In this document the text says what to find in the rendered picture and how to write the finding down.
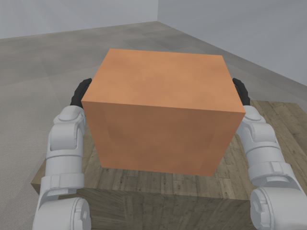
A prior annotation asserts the robot right hand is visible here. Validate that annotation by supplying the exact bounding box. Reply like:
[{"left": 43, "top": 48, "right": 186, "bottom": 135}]
[{"left": 232, "top": 78, "right": 250, "bottom": 106}]

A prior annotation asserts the robot left hand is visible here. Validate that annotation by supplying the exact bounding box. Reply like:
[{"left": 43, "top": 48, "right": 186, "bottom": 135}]
[{"left": 70, "top": 78, "right": 92, "bottom": 109}]

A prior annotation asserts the pedestal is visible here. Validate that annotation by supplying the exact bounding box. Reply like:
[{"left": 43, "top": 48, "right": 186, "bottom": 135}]
[{"left": 30, "top": 100, "right": 307, "bottom": 230}]

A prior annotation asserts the robot left forearm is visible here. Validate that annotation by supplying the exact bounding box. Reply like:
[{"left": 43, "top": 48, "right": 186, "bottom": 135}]
[{"left": 32, "top": 105, "right": 86, "bottom": 230}]

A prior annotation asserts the carton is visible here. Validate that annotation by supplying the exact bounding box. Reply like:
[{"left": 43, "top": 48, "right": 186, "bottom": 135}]
[{"left": 81, "top": 48, "right": 246, "bottom": 177}]

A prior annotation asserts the right robot upper arm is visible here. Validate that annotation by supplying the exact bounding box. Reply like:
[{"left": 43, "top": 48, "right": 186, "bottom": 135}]
[{"left": 250, "top": 187, "right": 307, "bottom": 230}]

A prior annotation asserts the robot right forearm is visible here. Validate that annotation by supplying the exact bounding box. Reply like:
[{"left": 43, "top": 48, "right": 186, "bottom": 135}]
[{"left": 236, "top": 105, "right": 307, "bottom": 198}]

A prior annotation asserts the left robot upper arm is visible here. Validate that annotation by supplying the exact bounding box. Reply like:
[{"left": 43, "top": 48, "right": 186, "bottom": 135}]
[{"left": 34, "top": 197, "right": 91, "bottom": 230}]

